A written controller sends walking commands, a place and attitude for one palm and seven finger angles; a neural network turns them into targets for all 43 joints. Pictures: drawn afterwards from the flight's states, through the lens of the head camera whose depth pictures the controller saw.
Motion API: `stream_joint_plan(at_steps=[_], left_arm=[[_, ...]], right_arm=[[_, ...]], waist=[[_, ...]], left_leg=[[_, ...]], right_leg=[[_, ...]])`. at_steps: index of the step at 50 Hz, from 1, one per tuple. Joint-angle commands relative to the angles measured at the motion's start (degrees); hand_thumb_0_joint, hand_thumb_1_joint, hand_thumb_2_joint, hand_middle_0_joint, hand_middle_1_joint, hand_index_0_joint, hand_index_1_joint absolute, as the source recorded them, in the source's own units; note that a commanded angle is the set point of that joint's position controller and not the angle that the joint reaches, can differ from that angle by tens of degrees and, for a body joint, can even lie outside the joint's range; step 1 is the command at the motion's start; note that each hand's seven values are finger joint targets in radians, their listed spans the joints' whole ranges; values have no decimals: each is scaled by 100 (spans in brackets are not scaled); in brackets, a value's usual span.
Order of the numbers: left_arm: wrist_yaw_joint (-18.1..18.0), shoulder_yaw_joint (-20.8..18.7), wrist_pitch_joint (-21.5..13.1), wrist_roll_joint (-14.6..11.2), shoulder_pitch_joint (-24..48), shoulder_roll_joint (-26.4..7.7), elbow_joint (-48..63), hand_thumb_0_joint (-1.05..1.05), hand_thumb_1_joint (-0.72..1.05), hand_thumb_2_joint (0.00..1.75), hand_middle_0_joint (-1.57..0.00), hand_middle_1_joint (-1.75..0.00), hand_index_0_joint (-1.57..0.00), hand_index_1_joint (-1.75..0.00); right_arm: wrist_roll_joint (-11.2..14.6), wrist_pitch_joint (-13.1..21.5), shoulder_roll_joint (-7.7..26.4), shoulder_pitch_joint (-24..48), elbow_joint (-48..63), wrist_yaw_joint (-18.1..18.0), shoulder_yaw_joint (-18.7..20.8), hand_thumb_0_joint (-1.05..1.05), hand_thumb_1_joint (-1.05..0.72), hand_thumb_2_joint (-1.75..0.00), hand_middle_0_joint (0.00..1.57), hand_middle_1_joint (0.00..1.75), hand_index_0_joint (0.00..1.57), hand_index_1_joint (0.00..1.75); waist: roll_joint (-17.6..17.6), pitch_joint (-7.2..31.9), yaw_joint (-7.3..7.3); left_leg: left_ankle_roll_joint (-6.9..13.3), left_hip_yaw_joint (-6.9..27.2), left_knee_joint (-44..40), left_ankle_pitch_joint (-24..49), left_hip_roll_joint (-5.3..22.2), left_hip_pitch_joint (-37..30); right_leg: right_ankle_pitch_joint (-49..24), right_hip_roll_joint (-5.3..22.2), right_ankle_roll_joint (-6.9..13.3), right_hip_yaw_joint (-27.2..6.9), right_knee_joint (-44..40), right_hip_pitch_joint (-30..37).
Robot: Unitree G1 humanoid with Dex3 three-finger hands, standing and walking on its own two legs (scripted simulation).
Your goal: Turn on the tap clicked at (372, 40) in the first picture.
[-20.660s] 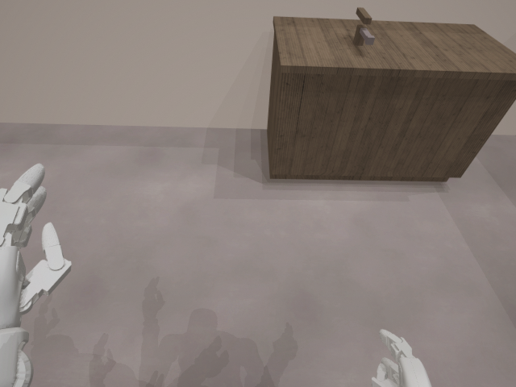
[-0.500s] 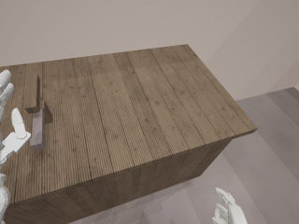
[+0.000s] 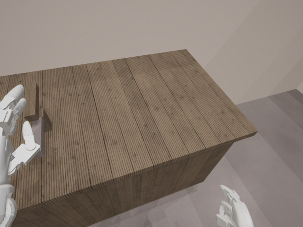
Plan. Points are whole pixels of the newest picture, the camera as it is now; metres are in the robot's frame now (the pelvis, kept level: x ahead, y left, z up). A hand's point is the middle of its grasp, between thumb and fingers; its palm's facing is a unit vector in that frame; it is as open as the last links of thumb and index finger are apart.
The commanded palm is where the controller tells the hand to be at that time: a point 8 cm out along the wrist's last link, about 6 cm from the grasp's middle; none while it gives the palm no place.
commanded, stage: look again from close up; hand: left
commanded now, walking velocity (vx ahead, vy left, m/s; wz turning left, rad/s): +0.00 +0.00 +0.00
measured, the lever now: (37, 151) +0.28 +0.34 +0.01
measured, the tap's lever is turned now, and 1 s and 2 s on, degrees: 0 0 0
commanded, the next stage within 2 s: shuffle to correct the standing spot in 0.14 s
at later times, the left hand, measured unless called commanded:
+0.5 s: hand (41, 158) +0.20 +0.23 +0.16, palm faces +0.36 -0.85 -0.39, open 7.4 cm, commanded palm +0.13 +0.27 +0.17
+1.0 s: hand (4, 188) +0.14 +0.26 +0.16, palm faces +0.42 -0.80 -0.43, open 7.4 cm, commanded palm +0.08 +0.29 +0.17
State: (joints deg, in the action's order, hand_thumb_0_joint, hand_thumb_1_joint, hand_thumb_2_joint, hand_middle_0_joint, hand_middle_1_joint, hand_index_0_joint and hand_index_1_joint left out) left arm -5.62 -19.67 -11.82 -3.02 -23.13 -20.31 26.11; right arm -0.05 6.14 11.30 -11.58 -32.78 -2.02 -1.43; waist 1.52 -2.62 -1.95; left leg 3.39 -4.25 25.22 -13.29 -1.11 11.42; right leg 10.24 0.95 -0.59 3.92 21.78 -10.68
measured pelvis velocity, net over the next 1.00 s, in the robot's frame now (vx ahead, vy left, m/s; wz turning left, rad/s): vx -0.07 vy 0.00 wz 0.04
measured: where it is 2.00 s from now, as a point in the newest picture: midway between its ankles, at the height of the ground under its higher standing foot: outside the picture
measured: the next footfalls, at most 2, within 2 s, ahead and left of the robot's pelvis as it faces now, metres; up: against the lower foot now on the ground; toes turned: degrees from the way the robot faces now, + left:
none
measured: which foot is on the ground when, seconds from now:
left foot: down 0.00-1.00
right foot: down 0.00-1.00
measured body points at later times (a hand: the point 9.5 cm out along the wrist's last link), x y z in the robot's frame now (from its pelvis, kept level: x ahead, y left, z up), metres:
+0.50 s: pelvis -0.02 -0.01 +0.00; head +0.02 +0.00 +0.45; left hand +0.17 +0.27 +0.18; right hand +0.16 -0.24 -0.08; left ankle +0.01 +0.07 -0.74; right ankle +0.01 -0.13 -0.74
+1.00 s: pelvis -0.07 +0.00 -0.01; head -0.03 +0.03 +0.43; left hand +0.11 +0.30 +0.19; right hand +0.10 -0.22 -0.09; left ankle +0.01 +0.07 -0.74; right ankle -0.02 -0.13 -0.74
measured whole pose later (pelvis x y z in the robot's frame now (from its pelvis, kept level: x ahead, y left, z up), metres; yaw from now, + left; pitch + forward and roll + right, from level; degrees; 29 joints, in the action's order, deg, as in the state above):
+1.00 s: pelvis -0.07 +0.00 -0.01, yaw +3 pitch +0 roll -2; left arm -6.2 -24.3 -17.1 -2.1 -25.0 -24.2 29.9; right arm 0.3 8.6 10.6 -14.3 -33.2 -2.7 -1.1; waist 1.4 -4.6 -1.0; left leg 4.1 -2.2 33.3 -10.8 -0.9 23.4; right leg 17.7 -0.1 0.1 2.6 32.8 -20.1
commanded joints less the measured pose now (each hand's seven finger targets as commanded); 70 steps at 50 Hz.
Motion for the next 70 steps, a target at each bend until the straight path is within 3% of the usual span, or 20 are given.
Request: stream_joint_plan(at_steps=[1,15,29,33,41,44,46,49,55,56,57,58,60,62,64,65,66,67,68,70], left_arm=[[-123,-501,-334,8,508,-890,1114,0,90,90,-20,-30,-20,-30],[-156,-600,-365,-6,306,-985,1117,0,90,90,-20,-30,-20,-30],[-154,-815,-752,-77,-110,-1144,1768,0,90,90,-20,-30,-20,-30],[-153,-874,-848,-75,-289,-1162,1677,0,90,90,-20,-30,-20,-30],[-176,-1156,-1168,-18,-225,-1327,1750,0,90,90,-20,-30,-20,-30],[-184,-1151,-1021,1,-206,-1244,1674,0,90,90,-20,-30,-20,-30],[-198,-1139,-900,74,73,-1202,1578,0,90,90,-20,-30,-20,-30],[-213,-924,-732,86,247,-1094,1617,0,90,90,-20,-30,-20,-30],[-201,-591,-489,224,460,-907,1443,0,90,90,-20,-30,-20,-30],[-165,-3692,-1236,972,6178,-5579,2902,0,90,90,-20,-30,-20,-30],[-90,-2588,-954,551,4492,-3642,704,0,90,90,-20,-30,-20,-30],[23,-1599,-812,315,2822,-2193,224,0,90,90,-20,-30,-20,-30],[209,-613,-571,133,1638,-1069,-701,0,90,90,-20,-30,-20,-30],[311,-128,-441,5,617,-405,-305,0,90,90,-20,-30,-20,-30],[239,-121,-415,96,395,-591,367,0,90,90,-20,-30,-20,-30],[188,-222,-391,134,321,-735,457,0,90,90,-20,-30,-20,-30],[123,-467,-357,165,226,-974,482,0,90,90,-20,-30,-20,-30],[24,-864,-330,170,223,-1386,625,0,90,90,-20,-30,-20,-30],[17,-883,-331,160,310,-1322,705,0,90,90,-20,-30,-20,-30],[-13,-1146,-353,134,611,-1500,896,0,90,90,-20,-30,-20,-30]], right_arm=[[48,317,751,481,931,-48,308,0,-90,-90,20,30,20,30],[54,372,773,480,942,-65,306,0,-90,-90,20,30,20,30],[30,348,815,299,1029,-44,404,0,-90,-90,20,30,20,30],[-1,342,803,267,990,-57,382,0,-90,-90,20,30,20,30],[-15,528,837,171,940,-110,401,0,-90,-90,20,30,20,30],[36,554,845,282,999,-125,354,0,-90,-90,20,30,20,30],[77,571,830,293,954,-118,354,0,-90,-90,20,30,20,30],[111,601,788,251,914,-78,392,0,-90,-90,20,30,20,30],[88,584,798,317,787,18,355,0,-90,-90,20,30,20,30],[-285,880,827,-166,624,-6,239,0,-90,-90,20,30,20,30],[85,729,570,330,274,-52,118,0,-90,-90,20,30,20,30],[-73,653,471,294,268,-7,158,0,-90,-90,20,30,20,30],[104,701,698,18,521,53,314,0,-90,-90,20,30,20,30],[243,617,736,19,673,214,365,0,-90,-90,20,30,20,30],[291,547,733,225,907,278,282,0,-90,-90,20,30,20,30],[294,527,724,290,989,267,265,0,-90,-90,20,30,20,30],[281,493,727,325,1048,235,280,0,-90,-90,20,30,20,30],[270,446,747,366,1079,199,260,0,-90,-90,20,30,20,30],[226,420,679,398,1123,149,246,0,-90,-90,20,30,20,30],[166,425,625,479,1128,53,209,0,-90,-90,20,30,20,30]], waist=[[-484,805,61],[-380,502,54],[-356,1138,40],[-279,1137,68],[-333,763,146],[-826,914,68],[-1091,910,43],[-975,885,80],[-955,468,104],[62,-74,-166],[-621,527,69],[-366,552,139],[-1169,498,-12],[-1427,644,-20],[-1032,554,-53],[-450,432,-91],[166,426,-115],[415,470,-102],[810,512,-55],[903,430,14]], left_leg=[[-361,745,-654,521,615,112],[-259,797,-664,173,536,385],[-260,832,103,1203,621,395],[-205,929,161,732,667,537],[-16,1320,11,-1591,717,1487],[124,1726,-865,-2496,1203,1890],[231,1965,-1364,-2964,1547,2375],[78,1683,-997,-2398,1331,1409],[-41,1390,-1015,-2796,943,1474],[-153,401,298,-437,475,1627],[-178,499,761,-145,530,122],[-312,663,400,-116,432,-134],[-248,506,-135,-1033,543,-42],[-146,791,-640,-1386,738,-41],[-52,926,-1060,-1985,945,737],[-68,871,-1105,-2155,908,974],[-116,716,-938,-2076,802,940],[-161,612,-761,-1766,696,664],[-172,547,-546,-1576,626,579],[-174,457,-261,-1241,524,291]], right_leg=[[-702,270,193,-514,-170,523],[-402,318,165,-595,-420,359],[-1549,595,361,-675,135,231],[-1011,676,413,-702,191,-125],[571,702,516,-876,293,-519],[1320,258,243,-584,954,52],[1024,-13,97,-379,1733,648],[920,31,117,-435,1076,196],[1117,-51,183,-484,326,430],[848,457,90,-1269,-400,-652],[621,1136,651,-1041,-377,-1309],[192,725,672,-1252,-159,-1061],[1018,517,330,-1167,-204,-1073],[1065,217,184,-809,166,-757],[819,94,101,-496,517,-95],[916,55,119,-450,412,27],[1098,68,141,-499,113,-10],[1228,122,177,-587,-94,-197],[1383,241,211,-652,-255,-308],[1653,376,290,-935,-452,-750]])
